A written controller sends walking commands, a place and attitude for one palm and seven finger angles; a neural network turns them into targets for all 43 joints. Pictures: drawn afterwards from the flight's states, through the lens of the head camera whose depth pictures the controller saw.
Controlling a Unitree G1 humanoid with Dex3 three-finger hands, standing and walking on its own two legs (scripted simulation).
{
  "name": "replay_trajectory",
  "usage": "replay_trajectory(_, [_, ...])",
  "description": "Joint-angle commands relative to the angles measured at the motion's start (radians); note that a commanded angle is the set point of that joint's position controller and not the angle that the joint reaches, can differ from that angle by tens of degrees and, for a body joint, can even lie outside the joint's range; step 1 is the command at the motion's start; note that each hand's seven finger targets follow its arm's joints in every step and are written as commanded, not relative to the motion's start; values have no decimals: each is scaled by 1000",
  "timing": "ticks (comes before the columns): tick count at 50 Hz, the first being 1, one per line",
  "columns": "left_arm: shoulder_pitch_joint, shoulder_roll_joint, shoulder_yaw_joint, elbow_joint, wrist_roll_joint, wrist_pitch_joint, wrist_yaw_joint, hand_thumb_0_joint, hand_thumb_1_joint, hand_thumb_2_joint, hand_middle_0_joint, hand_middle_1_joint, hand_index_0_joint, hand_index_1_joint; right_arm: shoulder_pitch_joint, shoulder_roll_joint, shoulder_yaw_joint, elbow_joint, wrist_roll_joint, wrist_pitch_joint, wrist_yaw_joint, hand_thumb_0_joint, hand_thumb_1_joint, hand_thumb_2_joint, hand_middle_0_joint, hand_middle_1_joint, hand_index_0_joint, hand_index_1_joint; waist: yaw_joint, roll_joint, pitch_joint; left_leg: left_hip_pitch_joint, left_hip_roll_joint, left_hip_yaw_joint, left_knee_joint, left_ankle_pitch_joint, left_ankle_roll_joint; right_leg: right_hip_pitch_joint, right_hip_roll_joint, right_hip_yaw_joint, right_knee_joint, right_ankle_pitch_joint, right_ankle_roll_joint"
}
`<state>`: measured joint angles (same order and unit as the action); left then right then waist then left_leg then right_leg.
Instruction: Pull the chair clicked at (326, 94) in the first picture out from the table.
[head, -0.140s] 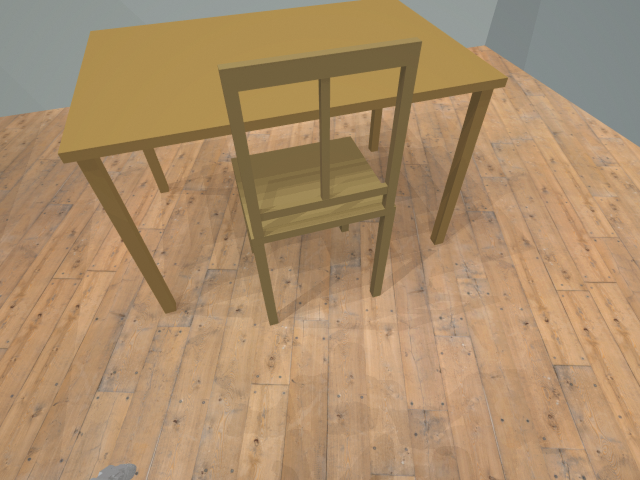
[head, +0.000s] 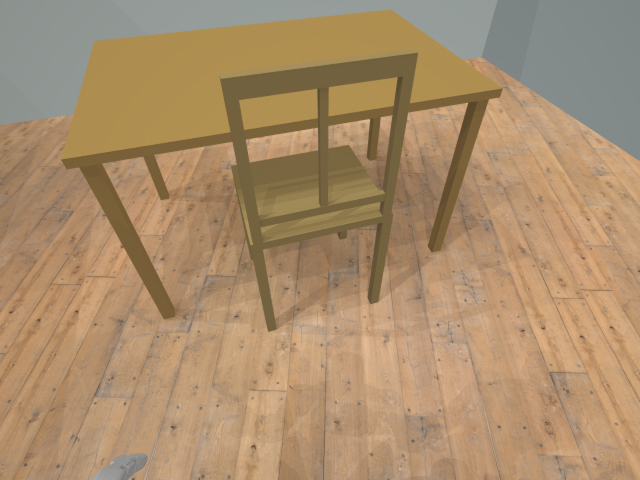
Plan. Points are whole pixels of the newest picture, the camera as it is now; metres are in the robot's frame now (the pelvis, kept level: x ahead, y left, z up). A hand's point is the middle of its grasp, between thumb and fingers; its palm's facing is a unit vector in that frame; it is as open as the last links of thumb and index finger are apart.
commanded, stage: stand and wait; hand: left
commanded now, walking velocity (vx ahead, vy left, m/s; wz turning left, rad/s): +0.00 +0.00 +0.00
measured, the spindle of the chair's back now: (323, 152) +0.84 +0.04 -0.06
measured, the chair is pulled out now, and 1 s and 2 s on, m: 0.00 0.00 0.00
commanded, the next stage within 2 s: look at it before walking up in 0.70 s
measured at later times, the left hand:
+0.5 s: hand out of the picture +0.04 +0.23 -0.15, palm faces -0.02 -0.94 -0.33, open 7.4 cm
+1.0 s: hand out of the picture +0.06 +0.24 -0.15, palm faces -0.02 -0.95 -0.32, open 7.3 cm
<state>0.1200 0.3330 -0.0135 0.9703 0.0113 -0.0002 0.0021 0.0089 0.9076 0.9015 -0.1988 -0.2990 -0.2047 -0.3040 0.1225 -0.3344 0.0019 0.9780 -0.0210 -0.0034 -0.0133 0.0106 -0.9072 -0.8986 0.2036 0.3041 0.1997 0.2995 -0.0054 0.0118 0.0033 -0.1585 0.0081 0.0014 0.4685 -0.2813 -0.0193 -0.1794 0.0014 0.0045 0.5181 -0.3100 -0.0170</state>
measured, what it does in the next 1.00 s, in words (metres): stands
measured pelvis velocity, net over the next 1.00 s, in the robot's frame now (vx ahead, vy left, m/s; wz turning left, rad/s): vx -0.02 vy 0.00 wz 0.00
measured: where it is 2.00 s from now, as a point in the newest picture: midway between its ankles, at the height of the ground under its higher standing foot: outside the picture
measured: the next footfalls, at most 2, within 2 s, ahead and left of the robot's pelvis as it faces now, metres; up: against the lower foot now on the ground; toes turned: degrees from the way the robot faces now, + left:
none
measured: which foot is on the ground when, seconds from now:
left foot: down 0.00-1.00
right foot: down 0.00-1.00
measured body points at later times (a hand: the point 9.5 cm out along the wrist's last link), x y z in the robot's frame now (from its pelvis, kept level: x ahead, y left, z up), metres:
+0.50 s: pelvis -0.02 -0.01 +0.01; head -0.02 -0.01 +0.46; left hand +0.04 +0.28 -0.13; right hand +0.04 -0.29 -0.14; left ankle -0.02 +0.13 -0.74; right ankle -0.02 -0.11 -0.74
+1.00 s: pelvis -0.02 +0.00 +0.01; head -0.02 -0.01 +0.46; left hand +0.06 +0.29 -0.12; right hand +0.05 -0.29 -0.13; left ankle -0.02 +0.13 -0.74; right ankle -0.02 -0.11 -0.74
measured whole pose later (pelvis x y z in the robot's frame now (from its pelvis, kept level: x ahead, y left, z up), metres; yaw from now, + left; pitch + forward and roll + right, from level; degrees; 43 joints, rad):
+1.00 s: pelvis -0.02 +0.00 +0.01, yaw +0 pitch -2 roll +0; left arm 0.14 0.32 0.00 1.09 0.01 -0.01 0.00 0.01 0.91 0.90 -0.20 -0.30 -0.20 -0.30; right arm 0.15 -0.32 0.01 1.12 -0.01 -0.01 -0.01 0.01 -0.91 -0.90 0.20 0.30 0.20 0.30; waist 0.00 0.00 0.02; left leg -0.14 0.02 0.00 0.36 -0.19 -0.02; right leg -0.15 0.01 0.00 0.39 -0.21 -0.02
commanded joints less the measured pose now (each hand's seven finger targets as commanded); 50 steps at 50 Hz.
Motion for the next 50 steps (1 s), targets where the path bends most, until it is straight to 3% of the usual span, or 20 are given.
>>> replay_trajectory(1, [-42,207,49,-50,1,-19,13,0,900,900,-200,-300,-200,-300,-38,-181,-39,-53,2,-24,-8,0,-900,-900,200,300,200,300,4,-21,-41,14,93,-66,-75,249,51,0,-112,102,-107,293,-28])
replay_trajectory(30, [-10,181,46,56,-2,-22,11,0,900,900,-200,-300,-200,-300,4,-166,-27,71,9,-26,-6,0,-900,-900,200,300,200,300,5,-18,-12,18,101,-87,-148,149,39,-4,-109,120,-211,120,-17])
replay_trajectory(50, [-16,187,50,59,0,-27,11,0,900,900,-200,-300,-200,-300,-8,-176,-29,77,9,-34,-6,0,-900,-900,200,300,200,300,7,-3,-32,31,110,-92,-157,211,40,20,-112,109,-201,207,-13])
